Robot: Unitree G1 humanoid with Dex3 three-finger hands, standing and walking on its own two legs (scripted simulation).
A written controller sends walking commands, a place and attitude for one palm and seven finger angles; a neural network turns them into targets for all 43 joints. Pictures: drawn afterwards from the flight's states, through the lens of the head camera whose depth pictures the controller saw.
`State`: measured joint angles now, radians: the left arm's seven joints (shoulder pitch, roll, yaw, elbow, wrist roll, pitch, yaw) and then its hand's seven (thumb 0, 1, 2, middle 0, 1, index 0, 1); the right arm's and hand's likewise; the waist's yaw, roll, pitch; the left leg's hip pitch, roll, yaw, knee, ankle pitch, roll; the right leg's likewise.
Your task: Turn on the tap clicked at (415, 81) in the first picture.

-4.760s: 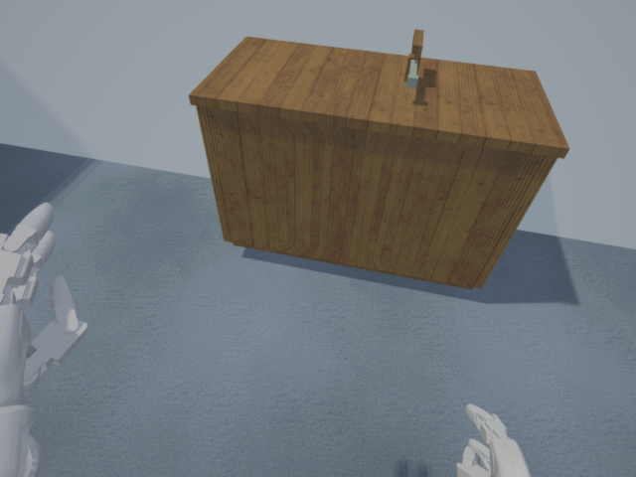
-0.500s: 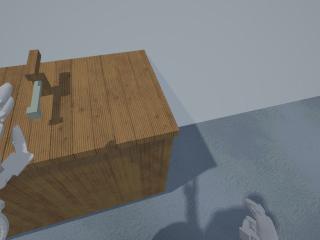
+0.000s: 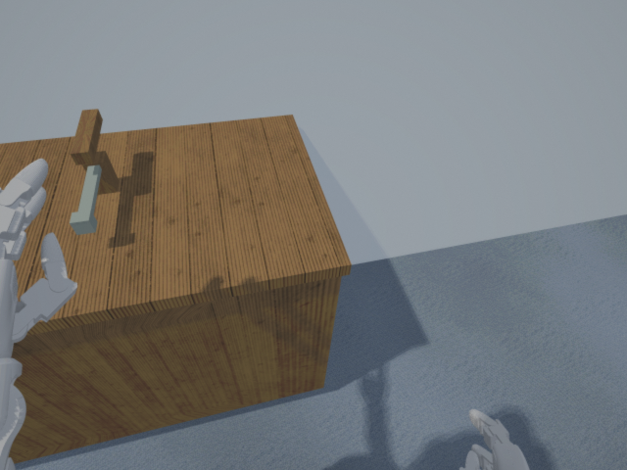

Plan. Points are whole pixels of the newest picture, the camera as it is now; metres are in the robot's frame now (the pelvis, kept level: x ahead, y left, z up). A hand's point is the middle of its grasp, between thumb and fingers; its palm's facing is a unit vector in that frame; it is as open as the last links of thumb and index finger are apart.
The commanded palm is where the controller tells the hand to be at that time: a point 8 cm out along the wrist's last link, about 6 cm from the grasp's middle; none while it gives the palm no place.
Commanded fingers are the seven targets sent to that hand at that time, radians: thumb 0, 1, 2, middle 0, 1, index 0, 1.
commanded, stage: come to a stop and stand still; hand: left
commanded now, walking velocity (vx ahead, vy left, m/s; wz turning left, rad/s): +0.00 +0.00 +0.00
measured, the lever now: (83, 222) +0.44 +0.42 +0.02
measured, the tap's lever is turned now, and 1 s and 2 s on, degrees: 0 0 0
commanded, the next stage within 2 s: look again from close up in 1.36 s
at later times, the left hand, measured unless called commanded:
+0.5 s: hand (0, 310) +0.20 +0.30 +0.18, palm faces +0.46 -0.84 -0.29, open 7.4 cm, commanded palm +0.14 +0.33 +0.18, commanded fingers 0.00 0.90 0.90 -0.20 -0.30 -0.20 -0.30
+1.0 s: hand (46, 282) +0.23 +0.29 +0.16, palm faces +0.38 -0.86 -0.35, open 7.4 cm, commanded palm +0.18 +0.32 +0.18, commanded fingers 0.00 0.90 0.90 -0.20 -0.30 -0.20 -0.30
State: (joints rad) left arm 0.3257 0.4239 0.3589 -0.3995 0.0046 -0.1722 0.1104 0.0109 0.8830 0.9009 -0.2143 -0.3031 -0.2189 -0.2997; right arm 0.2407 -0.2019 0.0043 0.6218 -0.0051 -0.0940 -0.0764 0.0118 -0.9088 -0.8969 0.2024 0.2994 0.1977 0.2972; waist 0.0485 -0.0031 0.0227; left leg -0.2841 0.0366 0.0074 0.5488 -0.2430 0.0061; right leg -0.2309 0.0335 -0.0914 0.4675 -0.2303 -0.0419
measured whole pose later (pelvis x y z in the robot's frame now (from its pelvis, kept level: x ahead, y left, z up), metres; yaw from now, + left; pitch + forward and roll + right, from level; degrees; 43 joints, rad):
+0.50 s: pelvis -0.02 +0.05 +0.00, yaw +0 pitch -2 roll -1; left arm 0.34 0.33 0.35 -0.40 -0.02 -0.28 0.11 0.01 0.89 0.90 -0.21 -0.30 -0.21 -0.30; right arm 0.25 -0.16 0.05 0.63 0.00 -0.20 -0.01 0.01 -0.91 -0.90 0.20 0.30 0.20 0.30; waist 0.06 -0.05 0.02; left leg -0.24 -0.04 0.02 0.47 -0.19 0.06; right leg -0.21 -0.01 -0.02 0.43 -0.19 0.01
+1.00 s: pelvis +0.02 +0.04 +0.01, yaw +0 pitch +0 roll -1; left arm 0.42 0.36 0.35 -0.46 -0.05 -0.21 0.10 0.01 0.89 0.90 -0.21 -0.30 -0.21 -0.30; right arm 0.19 -0.20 0.02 0.58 0.01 -0.11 -0.03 0.01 -0.91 -0.90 0.20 0.30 0.20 0.30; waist 0.03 -0.03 0.04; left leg -0.21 -0.03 0.01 0.44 -0.22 0.05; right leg -0.16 0.00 -0.02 0.37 -0.20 0.01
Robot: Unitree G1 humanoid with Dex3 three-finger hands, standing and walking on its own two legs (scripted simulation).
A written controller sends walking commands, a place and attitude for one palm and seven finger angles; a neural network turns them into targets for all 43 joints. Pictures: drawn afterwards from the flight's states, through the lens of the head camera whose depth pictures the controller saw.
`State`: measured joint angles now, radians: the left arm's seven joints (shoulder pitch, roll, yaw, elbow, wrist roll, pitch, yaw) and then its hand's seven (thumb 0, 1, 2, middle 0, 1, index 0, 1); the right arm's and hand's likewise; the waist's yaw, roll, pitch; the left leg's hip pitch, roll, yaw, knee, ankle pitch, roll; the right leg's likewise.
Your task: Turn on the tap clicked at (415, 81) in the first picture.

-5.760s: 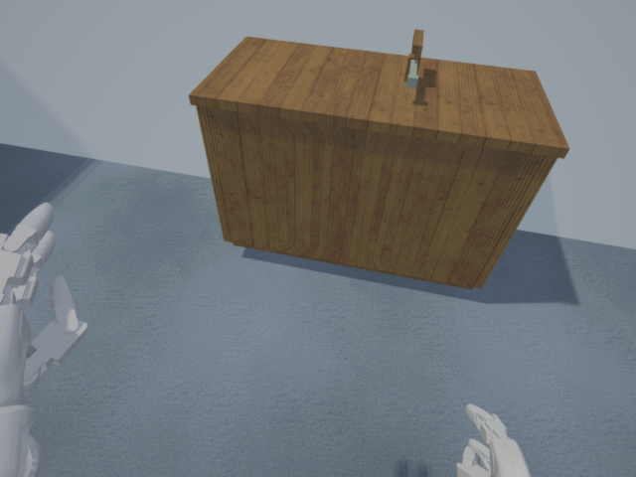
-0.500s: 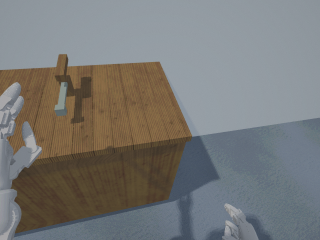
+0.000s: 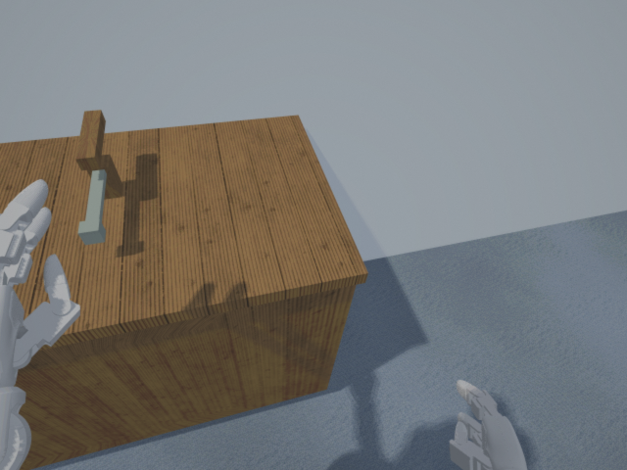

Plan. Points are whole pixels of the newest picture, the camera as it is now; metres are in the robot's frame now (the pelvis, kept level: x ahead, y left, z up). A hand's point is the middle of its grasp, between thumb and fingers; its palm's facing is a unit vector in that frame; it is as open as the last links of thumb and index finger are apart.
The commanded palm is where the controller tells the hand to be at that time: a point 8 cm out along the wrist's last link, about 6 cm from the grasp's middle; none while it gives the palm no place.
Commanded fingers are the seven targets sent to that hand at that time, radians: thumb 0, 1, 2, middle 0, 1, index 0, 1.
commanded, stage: come to a stop and stand still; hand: left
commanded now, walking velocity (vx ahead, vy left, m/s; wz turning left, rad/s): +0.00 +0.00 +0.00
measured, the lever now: (92, 232) +0.42 +0.38 +0.01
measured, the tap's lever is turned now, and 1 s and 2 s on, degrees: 0 0 0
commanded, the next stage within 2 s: look again from close up in 0.36 s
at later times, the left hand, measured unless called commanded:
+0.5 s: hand (78, 320) +0.21 +0.24 +0.15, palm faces +0.40 -0.85 -0.34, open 7.4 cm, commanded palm +0.15 +0.27 +0.17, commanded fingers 0.00 0.90 0.90 -0.20 -0.30 -0.20 -0.30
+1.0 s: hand (74, 316) +0.21 +0.25 +0.15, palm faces +0.39 -0.85 -0.35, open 7.4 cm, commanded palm +0.15 +0.28 +0.17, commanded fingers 0.00 0.90 0.90 -0.20 -0.30 -0.20 -0.30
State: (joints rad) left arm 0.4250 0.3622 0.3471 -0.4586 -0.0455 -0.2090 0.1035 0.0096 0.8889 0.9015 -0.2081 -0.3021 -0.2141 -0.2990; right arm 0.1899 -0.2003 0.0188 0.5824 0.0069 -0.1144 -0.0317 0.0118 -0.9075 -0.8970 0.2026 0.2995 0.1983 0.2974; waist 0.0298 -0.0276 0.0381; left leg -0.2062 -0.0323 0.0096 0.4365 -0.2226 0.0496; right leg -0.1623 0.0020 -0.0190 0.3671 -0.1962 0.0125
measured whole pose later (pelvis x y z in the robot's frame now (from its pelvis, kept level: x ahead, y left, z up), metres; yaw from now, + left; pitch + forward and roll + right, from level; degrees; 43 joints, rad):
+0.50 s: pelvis -0.01 -0.01 +0.00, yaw +0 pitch -1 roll -1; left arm 0.43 0.34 0.33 -0.43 -0.05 -0.18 0.11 0.01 0.89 0.90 -0.21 -0.30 -0.21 -0.30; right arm 0.20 -0.20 0.02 0.59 0.01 -0.09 -0.04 0.01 -0.91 -0.90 0.20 0.30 0.20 0.30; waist 0.03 -0.01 0.02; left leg -0.20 -0.02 0.00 0.42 -0.20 0.04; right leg -0.15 0.01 -0.02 0.34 -0.17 0.00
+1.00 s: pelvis +0.00 +0.00 +0.00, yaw +1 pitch +0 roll -2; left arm 0.44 0.35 0.33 -0.46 -0.05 -0.19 0.11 0.01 0.89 0.90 -0.21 -0.30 -0.21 -0.30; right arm 0.20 -0.20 0.01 0.59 0.01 -0.10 -0.03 0.01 -0.91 -0.90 0.20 0.30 0.20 0.30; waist 0.02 0.00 0.02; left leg -0.23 -0.03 -0.01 0.47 -0.24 0.05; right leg -0.18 0.00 -0.04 0.39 -0.21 0.01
